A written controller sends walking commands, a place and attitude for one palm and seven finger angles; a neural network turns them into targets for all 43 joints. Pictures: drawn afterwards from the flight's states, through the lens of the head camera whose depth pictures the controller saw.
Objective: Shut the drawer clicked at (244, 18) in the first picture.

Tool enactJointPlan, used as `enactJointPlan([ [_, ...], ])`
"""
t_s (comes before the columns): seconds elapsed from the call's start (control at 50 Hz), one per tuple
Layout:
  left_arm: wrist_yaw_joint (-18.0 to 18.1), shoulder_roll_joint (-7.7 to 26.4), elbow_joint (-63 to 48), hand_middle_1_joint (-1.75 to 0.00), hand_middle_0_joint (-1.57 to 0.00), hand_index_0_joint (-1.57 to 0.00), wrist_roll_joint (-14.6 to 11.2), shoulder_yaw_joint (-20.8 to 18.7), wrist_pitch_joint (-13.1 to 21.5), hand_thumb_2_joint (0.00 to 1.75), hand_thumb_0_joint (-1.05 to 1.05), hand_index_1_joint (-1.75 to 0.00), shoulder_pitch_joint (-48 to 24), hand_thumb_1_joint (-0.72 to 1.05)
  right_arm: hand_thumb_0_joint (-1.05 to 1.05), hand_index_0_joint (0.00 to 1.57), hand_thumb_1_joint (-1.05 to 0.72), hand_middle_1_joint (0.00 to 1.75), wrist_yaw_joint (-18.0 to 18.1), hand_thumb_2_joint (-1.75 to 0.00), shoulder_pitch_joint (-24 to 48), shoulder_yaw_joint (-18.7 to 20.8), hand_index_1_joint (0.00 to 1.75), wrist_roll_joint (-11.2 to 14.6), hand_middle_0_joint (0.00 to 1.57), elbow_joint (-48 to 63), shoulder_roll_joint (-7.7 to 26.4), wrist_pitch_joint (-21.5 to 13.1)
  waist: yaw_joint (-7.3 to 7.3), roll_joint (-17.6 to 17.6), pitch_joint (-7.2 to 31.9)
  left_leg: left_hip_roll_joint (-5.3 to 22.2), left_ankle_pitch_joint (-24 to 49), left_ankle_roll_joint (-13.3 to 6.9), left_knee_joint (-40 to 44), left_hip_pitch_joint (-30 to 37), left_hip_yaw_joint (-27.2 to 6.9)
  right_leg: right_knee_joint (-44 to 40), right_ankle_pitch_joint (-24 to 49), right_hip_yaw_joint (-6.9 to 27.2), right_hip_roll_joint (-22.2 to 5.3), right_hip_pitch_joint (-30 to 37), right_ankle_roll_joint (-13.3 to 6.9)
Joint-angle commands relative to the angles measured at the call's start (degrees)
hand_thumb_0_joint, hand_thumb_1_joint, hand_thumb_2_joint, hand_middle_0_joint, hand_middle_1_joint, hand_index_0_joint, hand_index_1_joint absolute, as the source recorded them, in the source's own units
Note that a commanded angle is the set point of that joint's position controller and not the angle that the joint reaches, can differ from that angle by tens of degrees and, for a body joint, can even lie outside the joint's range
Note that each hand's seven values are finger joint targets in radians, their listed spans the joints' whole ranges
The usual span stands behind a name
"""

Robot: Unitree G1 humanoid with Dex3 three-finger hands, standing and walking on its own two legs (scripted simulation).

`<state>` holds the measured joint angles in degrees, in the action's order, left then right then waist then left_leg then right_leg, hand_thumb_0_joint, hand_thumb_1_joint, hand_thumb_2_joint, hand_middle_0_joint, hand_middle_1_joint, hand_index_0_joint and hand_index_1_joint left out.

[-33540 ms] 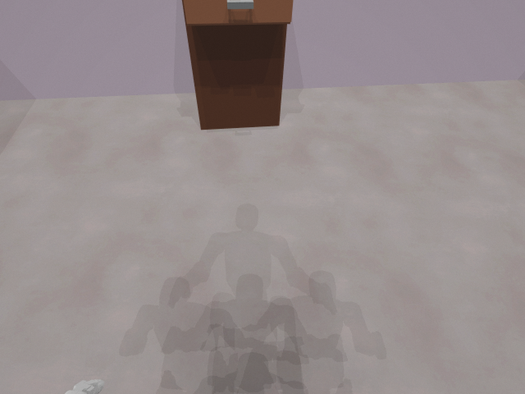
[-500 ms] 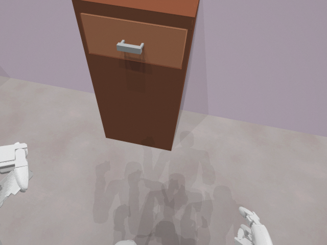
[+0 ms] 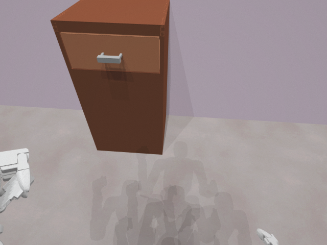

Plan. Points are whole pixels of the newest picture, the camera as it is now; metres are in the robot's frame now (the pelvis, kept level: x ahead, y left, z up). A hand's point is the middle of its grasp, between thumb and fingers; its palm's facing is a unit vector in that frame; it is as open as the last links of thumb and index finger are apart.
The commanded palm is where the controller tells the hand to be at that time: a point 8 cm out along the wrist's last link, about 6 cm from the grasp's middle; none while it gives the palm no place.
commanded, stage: stop stepping back and stand still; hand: left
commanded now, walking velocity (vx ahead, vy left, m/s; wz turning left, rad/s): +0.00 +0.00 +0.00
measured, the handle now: (110, 57) +0.91 +0.28 +0.04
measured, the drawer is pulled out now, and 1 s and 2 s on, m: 0.00 0.00 0.00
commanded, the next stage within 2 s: let the arm hang, fingers relaxed in 0.08 s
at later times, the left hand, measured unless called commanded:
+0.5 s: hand out of the picture +0.05 +0.22 -0.16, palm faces -0.03 -0.97 -0.24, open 3.2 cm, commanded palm none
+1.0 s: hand out of the picture +0.04 +0.27 -0.15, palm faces -0.01 -0.95 -0.32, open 7.1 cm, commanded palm none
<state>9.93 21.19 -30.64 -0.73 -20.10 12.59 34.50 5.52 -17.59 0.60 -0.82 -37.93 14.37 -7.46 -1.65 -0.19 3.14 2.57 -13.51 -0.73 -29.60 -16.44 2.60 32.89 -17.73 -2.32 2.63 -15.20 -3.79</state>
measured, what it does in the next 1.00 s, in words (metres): stands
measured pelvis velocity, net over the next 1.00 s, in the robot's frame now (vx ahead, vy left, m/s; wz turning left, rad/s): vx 0.00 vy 0.04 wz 0.00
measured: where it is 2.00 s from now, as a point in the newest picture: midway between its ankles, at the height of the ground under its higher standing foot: outside the picture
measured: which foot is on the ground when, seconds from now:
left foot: down 0.00-1.00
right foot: down 0.00-1.00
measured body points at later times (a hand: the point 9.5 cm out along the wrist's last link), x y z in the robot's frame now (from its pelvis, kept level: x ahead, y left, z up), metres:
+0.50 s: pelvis -0.01 +0.02 +0.00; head +0.01 +0.03 +0.45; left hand +0.05 +0.27 -0.14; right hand +0.08 -0.23 -0.13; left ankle +0.03 +0.14 -0.73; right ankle +0.00 -0.07 -0.73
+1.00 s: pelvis +0.00 +0.04 +0.02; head +0.01 +0.03 +0.47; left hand +0.04 +0.32 -0.12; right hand +0.04 -0.23 -0.14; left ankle +0.03 +0.14 -0.73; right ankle +0.00 -0.07 -0.73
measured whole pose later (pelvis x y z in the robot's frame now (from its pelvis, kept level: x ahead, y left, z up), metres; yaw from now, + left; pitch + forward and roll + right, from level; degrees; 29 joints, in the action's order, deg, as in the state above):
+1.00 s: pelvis +0.00 +0.04 +0.02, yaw +0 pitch -2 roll +0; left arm 1.0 16.0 65.7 1.0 -0.5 0.7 9.3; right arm 0.4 -10.1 1.1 -1.3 -64.9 15.1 0.2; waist -0.5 1.6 -2.7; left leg -0.2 -8.2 -1.4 -20.0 -10.0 3.6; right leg 20.8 -11.4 -1.3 0.1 -7.6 -0.7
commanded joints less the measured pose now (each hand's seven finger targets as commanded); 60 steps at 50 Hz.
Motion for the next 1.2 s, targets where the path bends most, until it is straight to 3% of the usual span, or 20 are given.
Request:
enactJointPlan([
  [0.0, -0.1, 10.1, -9.3, -1.6, -1.4, -1.4, -0.9, -8.0, 3.8, 0.9, 0.0, -1.6, 1.3, 0.9, 0.0, 0.2, -0.9, 0.3, 0.3, -0.9, 8.1, 1.0, 0.3, 0.8, 0.2, 9.9, 4.4, -3.8, 0.95, 3.6, -1.7, 4.3, -5.6, -2.7, 6.6, 0.7, -5.3, -9.1, -2.8, 10.2, -7.1, -3.2, 2.0],
  [0.04, -0.2, 10.8, -11.4, -1.6, -1.4, -1.4, -0.6, -8.2, 4.2, 0.9, 0.0, -1.6, -1.7, 0.9, 0.0, 0.2, -0.9, 0.3, 0.2, -0.9, 8.9, 1.0, 0.3, 0.6, 0.2, 10.1, 4.5, -3.8, 0.82, 0.6, -4.0, 2.8, -5.9, -2.1, 4.5, -1.9, -3.9, -11.6, -3.9, 11.5, -8.1, -3.4, 1.5],
  [0.08, -0.1, 10.1, -9.8, -1.6, -1.4, -1.4, -0.5, -7.9, 4.3, 0.9, 0.0, -1.6, -0.4, 0.9, 0.0, 0.2, -0.9, 0.3, -0.2, -0.9, 8.2, 1.3, 0.3, 0.8, 0.2, 9.8, 4.0, -4.2, 0.8, -3.0, -2.3, 1.2, -2.4, -1.3, 1.2, 0.7, -1.8, -13.7, -1.9, 13.8, -10.2, -3.4, 0.4],
  [0.14, -0.1, 9.8, -10.4, -1.6, -1.4, -1.4, -0.6, -7.5, 4.5, 0.9, 0.0, -1.6, 0.0, 0.9, 0.0, 0.2, -0.9, 0.3, -0.5, -0.9, 8.4, 1.3, 0.3, 0.7, 0.2, 10.1, 4.2, -4.4, 0.91, 0.4, -0.9, 1.5, 2.3, -1.0, 2.8, 3.2, -2.5, -12.4, 3.6, 11.8, -9.6, -2.1, 0.6],
  [0.16, -8.5, 3.8, 35.8, -1.6, -1.4, -1.4, 4.5, 13.4, -6.8, 0.9, 0.0, -1.6, -9.3, 0.9, 0.0, 0.2, -0.9, 0.3, -6.6, -0.9, 9.6, 4.9, 0.3, 0.0, 0.2, -3.8, 16.1, -3.5, -2.06, 3.8, -3.5, 4.8, 17.8, -1.6, -6.0, -0.6, -6.3, 0.2, 20.9, 5.7, -10.8, -7.3, 1.2],
  [0.18, -9.6, 0.4, 36.5, -1.56, -1.36, -1.36, 2.9, 12.5, -11.2, 0.9, 0.0, -1.56, -7.2, 0.9, 0.0, 0.2, -0.9, 0.3, -6.3, -0.9, 5.4, 4.4, 0.3, 0.8, 0.2, -2.6, 11.0, 0.5, -0.27, 4.5, 0.5, 5.3, 18.3, -1.6, -2.0, -0.4, -5.6, 1.4, 17.4, 5.3, -7.9, -3.6, 1.9],
  [0.2, -9.7, -1.9, 38.2, -1.51, -1.32, -1.32, 2.7, 13.6, -12.1, 0.9, 0.0, -1.51, -8.5, 0.9, 0.0, 0.2, -0.9, 0.3, -6.0, -0.9, 5.4, 3.4, 0.3, 0.4, 0.2, -2.4, 9.8, 1.9, 0.71, 3.0, 1.5, 6.6, 14.7, -2.8, -0.4, -2.5, -7.8, 3.1, 9.9, 3.4, -6.5, -3.3, 2.0],
  [0.22, -9.8, -1.4, 40.8, -1.47, -1.28, -1.28, 2.6, 14.0, -12.2, 0.9, 0.0, -1.47, -10.7, 0.9, 0.0, 0.2, -0.9, 0.3, -5.8, -0.9, 6.4, 2.8, 0.3, 0.0, 0.2, -1.8, 10.0, 3.0, 1.36, 0.3, 0.5, 7.0, 12.7, -3.8, 0.9, -4.7, -9.5, 3.0, 6.8, 3.0, -5.5, -2.5, 2.1],
  [0.24, -9.9, -0.3, 44.1, -1.43, -1.24, -1.24, 2.8, 14.2, -12.1, 0.9, 0.0, -1.43, -12.9, 0.9, 0.0, 0.2, -0.9, 0.3, -5.7, -0.9, 6.7, 2.5, 0.3, -0.4, 0.2, -1.7, 10.0, 3.6, 1.66, -5.5, 1.0, 6.7, 12.4, -3.8, 1.2, -5.2, -9.9, 1.6, 7.4, 3.5, -5.5, 0.0, 1.8],
  [0.26, -9.9, 0.4, 47.6, -1.38, -1.2, -1.2, 2.8, 14.3, -11.9, 0.9, 0.0, -1.38, -14.2, 0.9, 0.0, 0.2, -0.9, 0.3, -5.6, -0.9, 7.3, 2.2, 0.3, -0.5, 0.2, -2.3, 10.0, 4.0, 2.05, -9.3, 1.4, 5.1, 11.4, -3.1, 0.1, -5.2, -8.6, -1.6, 10.1, 5.3, -6.8, 1.9, 1.3],
  [0.3, -9.7, 3.1, 55.8, -1.3, -1.12, -1.12, 2.8, 14.7, -11.6, 0.9, 0.0, -1.3, -18.3, 0.9, 0.0, 0.2, -0.9, 0.3, -5.5, -0.9, 7.6, 2.3, 0.3, -0.6, 0.2, -4.2, 10.1, 5.1, 0.95, -12.0, 1.3, 1.0, 8.8, -1.3, -2.8, -0.1, -5.1, -6.6, 14.5, 10.3, -11.0, -0.1, -1.1],
  [0.32, -9.5, 3.7, 59.7, -1.25, -1.08, -1.08, 2.6, 15.1, -11.6, 0.9, 0.0, -1.25, -20.2, 0.9, 0.0, 0.2, -0.9, 0.3, -5.5, -0.9, 7.5, 2.3, 0.3, -0.8, 0.2, -5.6, 9.6, 5.8, 0.53, -10.2, 0.4, 0.3, 7.9, -0.9, -2.3, 1.8, -4.6, -7.9, 15.6, 10.9, -11.9, -0.7, -1.7],
  [0.34, -9.3, 4.1, 63.2, -1.21, -1.04, -1.04, 2.4, 15.6, -11.8, 0.9, 0.0, -1.21, -22.0, 0.9, 0.0, 0.2, -0.9, 0.3, -5.5, -0.9, 7.7, 2.1, 0.3, -0.7, 0.2, -6.7, 9.5, 6.3, 0.07, -5.1, -0.5, 0.5, 8.7, -0.6, -0.8, 3.3, -4.8, -8.0, 13.8, 10.5, -11.3, -1.7, -1.7],
  [0.36, -9.2, 3.6, 66.7, -1.17, -1.0, -1.0, 2.1, 16.2, -11.8, 0.9, 0.0, -1.17, -22.7, 0.9, 0.0, 0.2, -0.9, 0.3, -5.6, -0.9, 8.2, 1.7, 0.3, -0.9, 0.2, -8.0, 8.6, 6.6, 0.25, -0.6, -1.4, 1.5, 10.2, -0.7, 1.4, 4.1, -5.1, -7.9, 13.4, 9.6, -10.3, -1.4, -1.0],
  [0.4, -9.0, 2.5, 73.1, -1.08, -0.92, -0.92, 1.8, 17.2, -11.8, 0.9, 0.0, -1.08, -22.7, 0.9, 0.0, 0.2, -0.9, 0.3, -5.4, -0.9, 8.7, 1.1, 0.3, -0.8, 0.2, -10.5, 8.2, 6.7, 0.93, 4.3, -1.4, 3.4, 10.0, -1.1, 6.0, 3.7, -6.8, -8.1, 10.2, 8.0, -8.0, 1.7, 0.5],
  [0.5, -8.9, 1.2, 84.5, -0.86, -0.72, -0.72, 1.5, 18.0, -11.7, 0.9, 0.0, -0.86, -20.7, 0.9, 0.0, 0.2, -0.9, 0.3, -4.7, -0.9, 7.9, 0.8, 0.3, -0.4, 0.2, -16.1, 6.7, 7.1, 1.42, 8.8, -2.0, 3.8, 1.6, -1.0, 10.3, 4.7, -6.7, -13.1, 5.5, 7.6, -7.8, 4.0, 0.5],
  [0.58, -8.9, 1.6, 89.4, -0.69, -0.56, -0.56, 1.5, 18.1, -11.3, 0.9, 0.0, -0.69, -21.0, 0.9, 0.0, 0.2, -0.9, 0.3, -4.4, -0.9, 6.0, 1.4, 0.3, -0.2, 0.2, -19.4, 7.5, 7.1, 0.97, 3.5, -1.7, 4.3, 1.5, -1.1, 11.1, 7.6, -6.7, -15.2, 5.5, 7.2, -8.1, 3.7, 0.3],
  [0.76, -8.6, 3.3, 94.4, -0.3, -0.2, -0.2, 1.5, 18.1, -11.2, 0.9, 0.0, -0.3, -22.2, 0.9, 0.0, 0.2, -0.9, 0.3, -4.3, -0.9, 5.2, 1.8, 0.3, -0.1, 0.2, -23.7, 8.8, 7.0, 1.0, -0.1, -4.4, 4.6, 2.1, -1.3, 13.1, 8.2, -6.6, -16.8, 4.5, 6.6, -8.8, 3.3, 0.4],
  [1.02, -8.8, 5.5, 93.7, -0.3, -0.2, -0.2, 1.6, 17.6, -11.0, 0.9, 0.0, -0.3, -26.9, 0.9, 0.0, 0.2, -0.9, 0.3, -4.7, -0.9, 8.6, 2.0, 0.3, -0.4, 0.2, -24.4, 11.2, 6.5, 1.27, 1.3, -5.2, 4.8, 2.3, -1.0, 15.5, 7.7, -7.2, -17.2, 5.3, 7.2, -9.0, 4.5, 0.8],
  [1.18, -8.8, 6.9, 92.5, -0.3, -0.2, -0.2, 1.6, 17.4, -10.4, 0.9, 0.0, -0.3, -29.5, 0.9, 0.0, 0.2, -0.9, 0.3, -4.8, -0.9, 10.2, 2.0, 0.3, -0.3, 0.2, -24.0, 12.7, 6.0, 1.02, 1.1, -2.7, 5.0, 9.4, -0.8, 14.4, 10.2, -6.6, -17.4, 11.3, 7.4, -9.6, 6.6, 1.0],
])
